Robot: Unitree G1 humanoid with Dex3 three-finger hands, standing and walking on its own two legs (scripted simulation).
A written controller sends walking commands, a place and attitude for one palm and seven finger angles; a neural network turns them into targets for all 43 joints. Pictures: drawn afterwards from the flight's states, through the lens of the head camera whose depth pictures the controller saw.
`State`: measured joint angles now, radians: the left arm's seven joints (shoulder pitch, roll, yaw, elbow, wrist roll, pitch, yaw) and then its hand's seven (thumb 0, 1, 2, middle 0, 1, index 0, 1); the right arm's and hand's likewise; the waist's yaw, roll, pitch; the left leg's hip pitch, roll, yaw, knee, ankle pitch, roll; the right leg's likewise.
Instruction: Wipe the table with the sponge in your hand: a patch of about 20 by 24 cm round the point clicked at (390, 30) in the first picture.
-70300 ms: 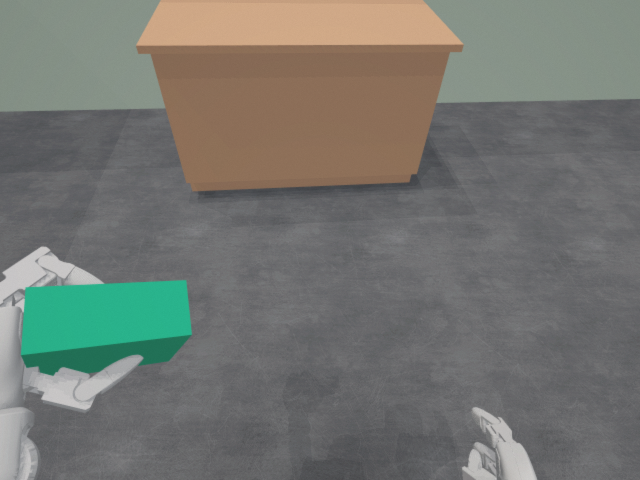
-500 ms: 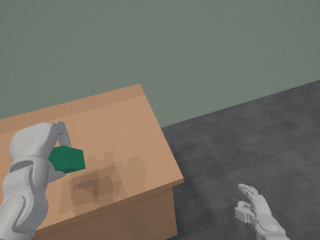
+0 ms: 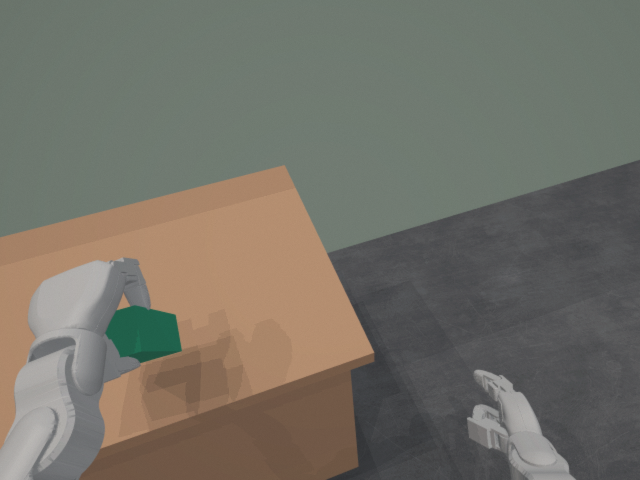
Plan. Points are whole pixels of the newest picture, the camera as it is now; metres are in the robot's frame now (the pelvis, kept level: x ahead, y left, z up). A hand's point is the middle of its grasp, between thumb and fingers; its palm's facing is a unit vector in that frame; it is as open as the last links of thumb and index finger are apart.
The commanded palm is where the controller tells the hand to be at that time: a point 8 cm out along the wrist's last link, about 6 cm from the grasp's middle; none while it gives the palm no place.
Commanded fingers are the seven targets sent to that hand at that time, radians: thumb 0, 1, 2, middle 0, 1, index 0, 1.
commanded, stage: bring the sponge back beside the body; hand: left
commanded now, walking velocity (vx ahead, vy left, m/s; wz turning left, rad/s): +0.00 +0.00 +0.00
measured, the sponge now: (125, 343) +0.24 +0.30 +0.06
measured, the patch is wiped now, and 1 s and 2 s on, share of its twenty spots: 1.00 1.00 1.00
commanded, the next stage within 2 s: step back with the hand held close in 1.18 s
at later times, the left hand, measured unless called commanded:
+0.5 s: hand (116, 341) +0.21 +0.27 +0.12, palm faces +0.04 -0.13 -0.99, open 9.1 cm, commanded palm +0.18 +0.28 +0.19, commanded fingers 0.00 0.10 1.30 -1.20 -1.60 -1.20 -1.60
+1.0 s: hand (109, 352) +0.20 +0.27 +0.12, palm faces +0.07 -0.10 -0.99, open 9.1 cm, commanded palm +0.16 +0.28 +0.19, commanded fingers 0.00 0.10 1.30 -1.20 -1.60 -1.20 -1.60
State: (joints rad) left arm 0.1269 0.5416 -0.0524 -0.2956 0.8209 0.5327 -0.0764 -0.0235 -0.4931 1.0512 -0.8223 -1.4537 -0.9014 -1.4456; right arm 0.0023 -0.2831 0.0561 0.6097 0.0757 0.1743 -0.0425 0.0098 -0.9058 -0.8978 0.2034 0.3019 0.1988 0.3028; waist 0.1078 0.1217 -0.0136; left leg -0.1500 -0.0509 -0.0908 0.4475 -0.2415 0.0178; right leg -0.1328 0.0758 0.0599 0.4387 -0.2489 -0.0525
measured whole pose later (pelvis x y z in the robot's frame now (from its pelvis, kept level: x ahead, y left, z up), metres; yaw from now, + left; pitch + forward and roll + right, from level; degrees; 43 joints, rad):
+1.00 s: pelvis +0.01 -0.01 +0.00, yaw +0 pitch -4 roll +0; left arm 0.33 0.56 -0.02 -0.43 0.83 0.44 -0.03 -0.02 -0.49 1.05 -0.83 -1.45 -0.90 -1.45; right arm 0.03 -0.28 0.04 0.60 0.06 0.15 -0.05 0.01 -0.91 -0.90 0.20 0.30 0.20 0.30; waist 0.12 0.11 -0.01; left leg -0.13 -0.04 -0.10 0.48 -0.27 0.01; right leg -0.11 0.09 0.06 0.45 -0.26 -0.07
